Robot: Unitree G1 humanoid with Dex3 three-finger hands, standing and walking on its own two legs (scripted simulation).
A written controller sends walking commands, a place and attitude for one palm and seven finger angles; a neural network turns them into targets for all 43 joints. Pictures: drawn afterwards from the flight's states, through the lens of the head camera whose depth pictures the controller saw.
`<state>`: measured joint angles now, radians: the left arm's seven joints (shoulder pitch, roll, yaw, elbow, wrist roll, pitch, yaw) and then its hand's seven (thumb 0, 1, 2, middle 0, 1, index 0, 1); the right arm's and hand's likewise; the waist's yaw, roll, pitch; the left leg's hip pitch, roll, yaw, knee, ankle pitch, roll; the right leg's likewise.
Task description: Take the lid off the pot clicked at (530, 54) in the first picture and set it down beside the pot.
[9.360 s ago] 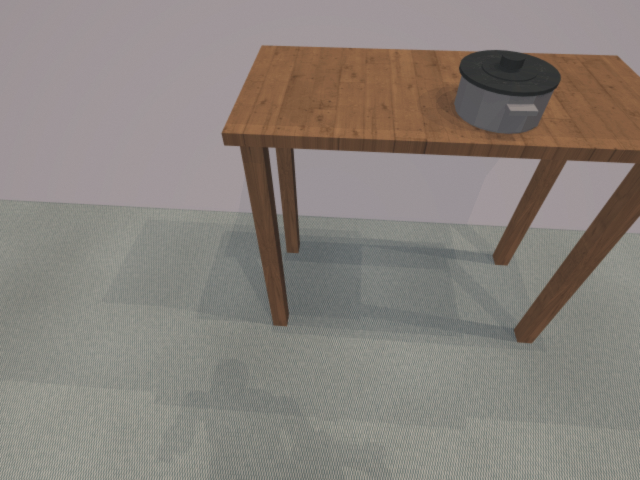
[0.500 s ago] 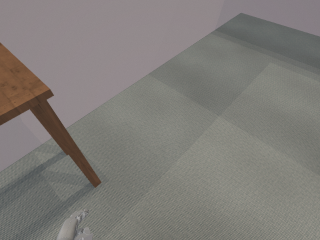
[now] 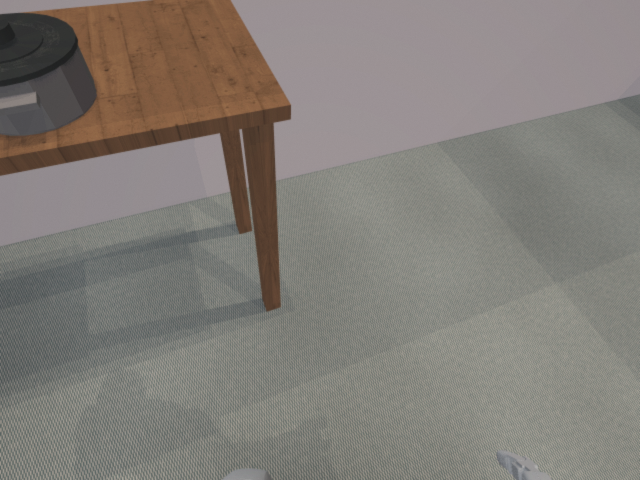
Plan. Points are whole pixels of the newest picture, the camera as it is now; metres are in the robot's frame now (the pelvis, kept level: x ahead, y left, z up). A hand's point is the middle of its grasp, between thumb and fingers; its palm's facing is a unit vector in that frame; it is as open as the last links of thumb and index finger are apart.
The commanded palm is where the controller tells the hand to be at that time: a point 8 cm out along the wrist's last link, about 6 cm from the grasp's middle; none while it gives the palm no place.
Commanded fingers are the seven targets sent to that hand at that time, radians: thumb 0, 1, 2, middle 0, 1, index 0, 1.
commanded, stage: turn to face it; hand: left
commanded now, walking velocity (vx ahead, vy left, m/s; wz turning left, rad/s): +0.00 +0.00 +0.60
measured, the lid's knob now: out of the picture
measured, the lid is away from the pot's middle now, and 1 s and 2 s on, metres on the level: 0.01 0.01 0.01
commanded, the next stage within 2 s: take the last steps up to it in 0.72 s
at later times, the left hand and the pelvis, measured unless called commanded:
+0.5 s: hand out of the picture +0.08 +0.24 -0.12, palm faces +0.26 -0.93 -0.28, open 7.4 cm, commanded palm none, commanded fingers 0.00 0.90 0.90 -0.20 -0.30 -0.20 -0.30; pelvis -0.01 +0.00 +0.02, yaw +16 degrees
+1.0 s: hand out of the picture -0.09 +0.14 -0.13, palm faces +0.52 -0.82 -0.25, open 7.3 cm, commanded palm none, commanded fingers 0.00 0.90 0.90 -0.20 -0.30 -0.20 -0.30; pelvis -0.01 -0.03 +0.02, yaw +28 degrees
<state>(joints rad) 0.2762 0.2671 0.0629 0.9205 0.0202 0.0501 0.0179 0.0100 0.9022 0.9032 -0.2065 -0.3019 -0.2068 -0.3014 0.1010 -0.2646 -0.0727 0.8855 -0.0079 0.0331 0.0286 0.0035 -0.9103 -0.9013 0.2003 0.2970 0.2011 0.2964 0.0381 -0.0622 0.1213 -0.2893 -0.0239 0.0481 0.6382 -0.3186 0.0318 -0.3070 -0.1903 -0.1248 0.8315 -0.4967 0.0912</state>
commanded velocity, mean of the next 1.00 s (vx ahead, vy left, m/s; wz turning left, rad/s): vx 0.06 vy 0.02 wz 0.36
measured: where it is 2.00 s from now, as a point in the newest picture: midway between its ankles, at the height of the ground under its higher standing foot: (241, 451)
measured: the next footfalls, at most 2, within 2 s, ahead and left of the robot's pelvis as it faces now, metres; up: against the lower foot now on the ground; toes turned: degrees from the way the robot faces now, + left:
right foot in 0.60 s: +0.07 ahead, -0.12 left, +0.00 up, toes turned +20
left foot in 1.12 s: -0.05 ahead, +0.11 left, +0.00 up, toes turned +32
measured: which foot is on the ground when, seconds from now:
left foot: down 0.00-0.60, up 0.62-1.00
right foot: up 0.00-0.58, down 0.60-1.00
